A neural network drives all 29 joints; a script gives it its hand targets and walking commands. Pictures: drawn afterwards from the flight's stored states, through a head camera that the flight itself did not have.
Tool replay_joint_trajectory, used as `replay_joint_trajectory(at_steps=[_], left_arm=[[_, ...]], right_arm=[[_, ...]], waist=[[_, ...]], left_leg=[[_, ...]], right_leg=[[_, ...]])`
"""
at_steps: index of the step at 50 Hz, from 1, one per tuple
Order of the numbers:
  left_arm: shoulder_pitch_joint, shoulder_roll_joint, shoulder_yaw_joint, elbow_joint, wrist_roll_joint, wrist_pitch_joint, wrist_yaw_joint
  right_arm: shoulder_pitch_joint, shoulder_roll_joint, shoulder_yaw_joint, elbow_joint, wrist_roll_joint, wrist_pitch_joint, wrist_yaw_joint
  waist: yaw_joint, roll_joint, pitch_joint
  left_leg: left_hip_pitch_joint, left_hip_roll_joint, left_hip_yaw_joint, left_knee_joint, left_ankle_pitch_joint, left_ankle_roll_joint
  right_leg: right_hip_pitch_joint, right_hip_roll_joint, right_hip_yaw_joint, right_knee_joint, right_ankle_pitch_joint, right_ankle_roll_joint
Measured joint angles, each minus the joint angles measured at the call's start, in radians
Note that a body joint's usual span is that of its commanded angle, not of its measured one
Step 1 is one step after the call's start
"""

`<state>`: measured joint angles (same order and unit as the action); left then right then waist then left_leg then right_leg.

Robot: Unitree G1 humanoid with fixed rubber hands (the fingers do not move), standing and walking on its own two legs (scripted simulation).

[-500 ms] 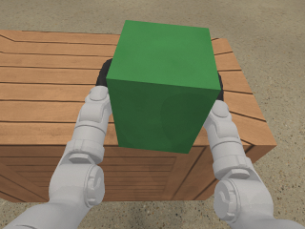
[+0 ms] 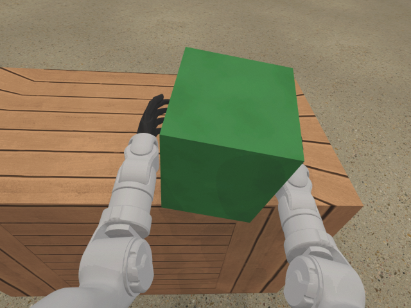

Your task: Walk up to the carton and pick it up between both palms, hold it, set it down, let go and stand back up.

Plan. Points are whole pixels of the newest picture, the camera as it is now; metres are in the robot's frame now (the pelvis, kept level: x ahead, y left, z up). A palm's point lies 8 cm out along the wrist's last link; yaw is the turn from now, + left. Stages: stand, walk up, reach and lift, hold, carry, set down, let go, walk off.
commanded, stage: reach and lift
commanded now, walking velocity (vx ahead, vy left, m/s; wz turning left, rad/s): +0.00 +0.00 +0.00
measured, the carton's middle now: (221, 144) +0.39 -0.03 +0.13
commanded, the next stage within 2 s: none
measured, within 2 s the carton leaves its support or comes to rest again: neither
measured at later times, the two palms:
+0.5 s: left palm (148, 130) +0.40 +0.11 +0.15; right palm (296, 157) +0.36 -0.18 +0.13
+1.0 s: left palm (141, 126) +0.39 +0.12 +0.17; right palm (292, 150) +0.36 -0.17 +0.14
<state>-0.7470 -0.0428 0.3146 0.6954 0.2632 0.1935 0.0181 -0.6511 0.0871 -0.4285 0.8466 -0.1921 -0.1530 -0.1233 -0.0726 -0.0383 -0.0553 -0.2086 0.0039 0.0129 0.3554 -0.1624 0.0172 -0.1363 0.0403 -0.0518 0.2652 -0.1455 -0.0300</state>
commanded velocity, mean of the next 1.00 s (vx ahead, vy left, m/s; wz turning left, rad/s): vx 0.00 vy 0.00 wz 0.00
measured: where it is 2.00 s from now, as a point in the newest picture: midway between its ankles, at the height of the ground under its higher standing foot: outside the picture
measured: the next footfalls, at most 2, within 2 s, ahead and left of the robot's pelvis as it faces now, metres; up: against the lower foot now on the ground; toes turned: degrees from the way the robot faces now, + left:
none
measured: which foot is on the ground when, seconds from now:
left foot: down 0.00-1.00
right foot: down 0.00-1.00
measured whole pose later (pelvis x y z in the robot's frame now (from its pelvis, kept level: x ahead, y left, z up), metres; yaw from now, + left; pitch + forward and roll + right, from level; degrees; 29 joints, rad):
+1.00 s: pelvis +0.00 +0.00 +0.00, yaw +0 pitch -4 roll -1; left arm -0.68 -0.02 0.20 0.30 0.25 0.58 0.05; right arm -0.61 0.01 -0.15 0.64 0.07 0.09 -0.17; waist -0.09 -0.09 0.03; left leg -0.11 0.01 0.03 0.38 -0.19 0.02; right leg -0.04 0.04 -0.07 0.29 -0.17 -0.03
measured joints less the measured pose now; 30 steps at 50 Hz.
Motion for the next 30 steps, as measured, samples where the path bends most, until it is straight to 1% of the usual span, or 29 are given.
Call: replay_joint_trajectory(at_steps=[4, 5, 7, 12, 17, 21, 25, 28, 30], left_arm=[[-0.034, -0.013, 0.016, 0.032, 0.040, -0.025, -0.001], [-0.050, -0.018, 0.032, 0.056, 0.049, -0.037, -0.004], [-0.085, -0.024, 0.071, 0.109, 0.063, -0.058, -0.010], [-0.128, -0.021, 0.102, 0.175, 0.080, -0.077, -0.015], [-0.153, -0.021, 0.118, 0.202, 0.083, -0.092, -0.012], [-0.144, -0.020, 0.114, 0.183, 0.080, -0.085, -0.006], [-0.119, -0.020, 0.095, 0.124, 0.063, -0.053, -0.003], [-0.097, -0.017, 0.075, 0.078, 0.052, -0.021, 0.000], [-0.084, -0.009, 0.057, 0.045, 0.043, 0.007, 0.001]], right_arm=[[-0.015, -0.010, -0.036, 0.043, -0.028, -0.050, 0.003], [-0.018, -0.012, -0.052, 0.051, -0.041, -0.058, 0.005], [-0.029, -0.007, -0.093, 0.061, -0.067, -0.061, 0.011], [-0.046, 0.008, -0.173, 0.076, -0.140, -0.073, 0.025], [-0.058, 0.016, -0.216, 0.062, -0.179, -0.072, 0.040], [-0.073, 0.009, -0.213, 0.077, -0.183, -0.071, 0.043], [-0.080, -0.001, -0.169, 0.082, -0.144, -0.058, 0.040], [-0.077, -0.006, -0.125, 0.072, -0.112, -0.037, 0.035], [-0.076, -0.010, -0.086, 0.070, -0.078, -0.020, 0.023]], waist=[[0.004, -0.003, 0.014], [0.008, -0.005, 0.020], [0.016, -0.011, 0.025], [0.026, -0.027, 0.019], [0.046, -0.033, 0.003], [0.057, -0.037, -0.004], [0.064, -0.039, 0.006], [0.062, -0.045, 0.018], [0.058, -0.051, 0.031]], left_leg=[[0.005, 0.000, 0.004, -0.017, 0.023, -0.001], [0.010, 0.000, 0.007, -0.023, 0.028, 0.000], [0.015, -0.001, 0.015, -0.038, 0.042, 0.001], [0.007, 0.000, 0.031, -0.059, 0.065, 0.002], [-0.007, 0.001, 0.048, -0.072, 0.075, 0.003], [0.005, 0.000, 0.057, -0.089, 0.079, 0.003], [0.025, 0.001, 0.060, -0.088, 0.069, 0.003], [0.046, 0.002, 0.055, -0.086, 0.059, 0.002], [0.062, 0.002, 0.052, -0.082, 0.051, 0.001]], right_leg=[[-0.001, -0.001, 0.000, -0.005, 0.018, -0.001], [0.001, -0.001, 0.002, -0.007, 0.022, -0.002], [-0.005, -0.003, 0.007, -0.004, 0.029, -0.002], [-0.032, -0.005, 0.017, 0.007, 0.039, -0.003], [-0.059, -0.006, 0.027, 0.012, 0.045, -0.004], [-0.056, -0.008, 0.032, 0.008, 0.044, -0.003], [-0.033, -0.008, 0.032, 0.003, 0.038, -0.004], [-0.007, -0.008, 0.026, -0.003, 0.030, -0.004], [0.013, -0.008, 0.022, -0.005, 0.023, -0.005]])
